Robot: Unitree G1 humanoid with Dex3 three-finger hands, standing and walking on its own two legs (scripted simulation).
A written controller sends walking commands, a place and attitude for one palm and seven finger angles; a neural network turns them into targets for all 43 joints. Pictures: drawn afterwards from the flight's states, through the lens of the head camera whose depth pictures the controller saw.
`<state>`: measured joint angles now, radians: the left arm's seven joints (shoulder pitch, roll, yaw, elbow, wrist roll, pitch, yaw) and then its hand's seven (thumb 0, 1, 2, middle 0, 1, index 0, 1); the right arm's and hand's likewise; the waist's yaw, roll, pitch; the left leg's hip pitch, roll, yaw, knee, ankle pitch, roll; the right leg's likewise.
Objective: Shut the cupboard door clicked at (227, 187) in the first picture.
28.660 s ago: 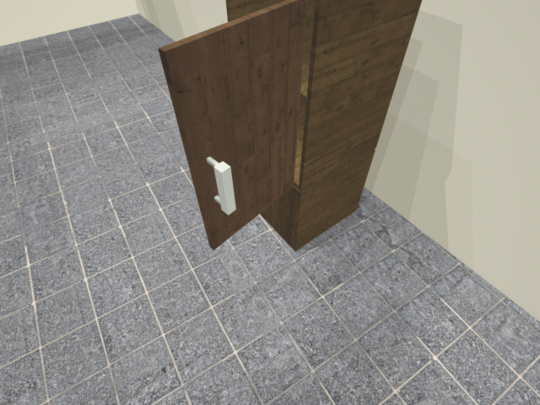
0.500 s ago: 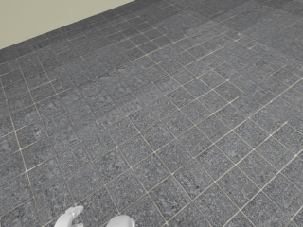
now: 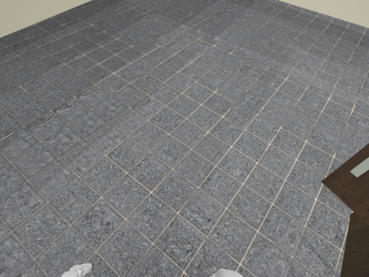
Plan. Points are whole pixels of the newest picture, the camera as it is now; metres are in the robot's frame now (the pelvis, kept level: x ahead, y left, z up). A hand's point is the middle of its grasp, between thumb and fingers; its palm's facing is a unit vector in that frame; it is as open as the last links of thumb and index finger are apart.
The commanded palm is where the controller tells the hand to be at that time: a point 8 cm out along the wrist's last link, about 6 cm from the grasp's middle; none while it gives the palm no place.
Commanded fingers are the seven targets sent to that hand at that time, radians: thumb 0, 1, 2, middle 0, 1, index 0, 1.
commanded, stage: turn to face it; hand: left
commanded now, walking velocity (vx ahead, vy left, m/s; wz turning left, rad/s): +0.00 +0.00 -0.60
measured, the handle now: out of the picture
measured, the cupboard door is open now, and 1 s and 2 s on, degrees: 67 67 67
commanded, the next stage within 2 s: take the last steps up to it in 1.52 s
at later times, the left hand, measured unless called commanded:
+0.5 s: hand out of the picture +0.13 +0.15 -0.17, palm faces -0.25 -0.95 -0.20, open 7.4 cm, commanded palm none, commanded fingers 0.00 0.90 0.90 -0.20 -0.30 -0.20 -0.30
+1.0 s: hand (158, 234) +0.24 +0.07 -0.16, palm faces -0.57 -0.78 -0.27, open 7.4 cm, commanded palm none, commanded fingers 0.00 0.90 0.90 -0.20 -0.30 -0.20 -0.30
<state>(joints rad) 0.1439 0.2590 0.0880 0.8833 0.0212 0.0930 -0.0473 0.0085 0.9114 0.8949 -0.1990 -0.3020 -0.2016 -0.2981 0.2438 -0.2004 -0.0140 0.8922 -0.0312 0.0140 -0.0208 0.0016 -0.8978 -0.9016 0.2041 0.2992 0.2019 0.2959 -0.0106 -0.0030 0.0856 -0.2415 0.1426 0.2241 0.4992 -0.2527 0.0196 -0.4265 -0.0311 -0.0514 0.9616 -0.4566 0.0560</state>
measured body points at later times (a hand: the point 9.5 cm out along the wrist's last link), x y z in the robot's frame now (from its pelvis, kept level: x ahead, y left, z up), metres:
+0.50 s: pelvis +0.01 -0.02 -0.01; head +0.05 -0.02 +0.44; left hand +0.15 +0.20 -0.16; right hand +0.03 -0.30 -0.14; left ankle +0.05 +0.10 -0.73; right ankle -0.02 -0.14 -0.74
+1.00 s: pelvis +0.01 -0.02 -0.02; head +0.04 -0.06 +0.42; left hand +0.27 +0.12 -0.14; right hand -0.11 -0.27 -0.17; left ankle +0.05 +0.10 -0.72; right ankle -0.06 -0.12 -0.75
